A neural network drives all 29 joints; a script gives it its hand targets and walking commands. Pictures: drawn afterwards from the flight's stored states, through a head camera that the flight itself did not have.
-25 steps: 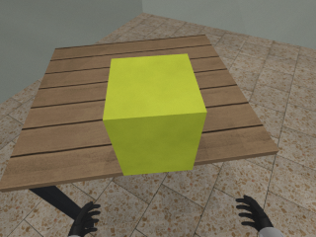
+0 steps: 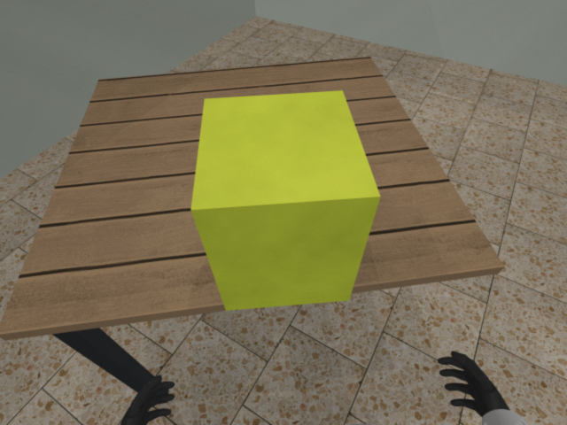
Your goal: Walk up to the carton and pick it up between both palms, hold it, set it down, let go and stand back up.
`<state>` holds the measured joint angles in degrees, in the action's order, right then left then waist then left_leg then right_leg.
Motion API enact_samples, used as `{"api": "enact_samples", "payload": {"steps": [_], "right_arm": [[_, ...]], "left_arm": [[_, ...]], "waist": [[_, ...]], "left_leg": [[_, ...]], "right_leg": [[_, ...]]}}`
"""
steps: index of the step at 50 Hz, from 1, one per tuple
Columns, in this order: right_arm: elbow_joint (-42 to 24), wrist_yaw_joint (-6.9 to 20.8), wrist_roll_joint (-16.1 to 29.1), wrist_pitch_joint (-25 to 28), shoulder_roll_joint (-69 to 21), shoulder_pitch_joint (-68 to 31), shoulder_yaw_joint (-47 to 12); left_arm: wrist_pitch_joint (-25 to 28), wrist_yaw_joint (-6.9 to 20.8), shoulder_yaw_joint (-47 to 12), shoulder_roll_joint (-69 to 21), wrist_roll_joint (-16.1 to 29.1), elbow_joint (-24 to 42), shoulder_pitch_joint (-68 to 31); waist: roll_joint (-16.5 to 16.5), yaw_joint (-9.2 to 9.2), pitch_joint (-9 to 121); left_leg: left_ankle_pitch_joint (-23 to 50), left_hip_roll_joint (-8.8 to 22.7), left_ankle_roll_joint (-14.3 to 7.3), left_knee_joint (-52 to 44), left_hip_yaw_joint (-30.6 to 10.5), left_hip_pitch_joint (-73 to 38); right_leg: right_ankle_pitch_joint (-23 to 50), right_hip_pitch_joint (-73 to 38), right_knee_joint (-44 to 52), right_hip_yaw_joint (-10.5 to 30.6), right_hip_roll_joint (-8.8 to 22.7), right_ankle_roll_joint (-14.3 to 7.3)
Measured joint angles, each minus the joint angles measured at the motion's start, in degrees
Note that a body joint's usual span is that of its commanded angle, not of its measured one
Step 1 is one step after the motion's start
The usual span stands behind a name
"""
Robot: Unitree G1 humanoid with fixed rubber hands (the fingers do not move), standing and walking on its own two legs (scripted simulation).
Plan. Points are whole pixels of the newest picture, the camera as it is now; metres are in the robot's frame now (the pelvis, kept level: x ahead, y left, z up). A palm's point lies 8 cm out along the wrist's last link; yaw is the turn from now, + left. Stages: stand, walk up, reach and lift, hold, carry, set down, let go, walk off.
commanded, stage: stand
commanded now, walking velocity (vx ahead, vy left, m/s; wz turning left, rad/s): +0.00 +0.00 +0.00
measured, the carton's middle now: (281, 206) +0.40 +0.02 +0.08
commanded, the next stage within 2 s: none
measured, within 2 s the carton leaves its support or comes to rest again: neither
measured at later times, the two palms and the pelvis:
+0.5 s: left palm out of the picture +0.13 +0.24 -0.10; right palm (492, 408) +0.15 -0.26 -0.07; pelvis +0.00 +0.00 +0.00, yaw +0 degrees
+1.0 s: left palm out of the picture +0.11 +0.25 -0.10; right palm (497, 416) +0.14 -0.27 -0.07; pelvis -0.01 +0.00 +0.00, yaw +0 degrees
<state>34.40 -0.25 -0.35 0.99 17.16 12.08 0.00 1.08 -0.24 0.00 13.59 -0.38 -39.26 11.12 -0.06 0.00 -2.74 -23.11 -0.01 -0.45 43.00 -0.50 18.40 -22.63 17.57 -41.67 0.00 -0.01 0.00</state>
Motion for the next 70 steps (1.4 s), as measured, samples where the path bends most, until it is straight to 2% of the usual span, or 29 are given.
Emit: {"api": "enact_samples", "payload": {"steps": [70], "right_arm": [[2.0,0.0,0.0,0.4,1.0,0.0,0.0]], "left_arm": [[0.7,0.0,0.0,0.6,0.0,-7.4,-0.1]], "waist": [[0.0,0.00,-0.6]], "left_leg": [[2.1,0.0,0.0,-0.7,0.0,0.0]], "right_leg": [[1.8,0.3,0.0,0.0,0.0,0.0]]}}
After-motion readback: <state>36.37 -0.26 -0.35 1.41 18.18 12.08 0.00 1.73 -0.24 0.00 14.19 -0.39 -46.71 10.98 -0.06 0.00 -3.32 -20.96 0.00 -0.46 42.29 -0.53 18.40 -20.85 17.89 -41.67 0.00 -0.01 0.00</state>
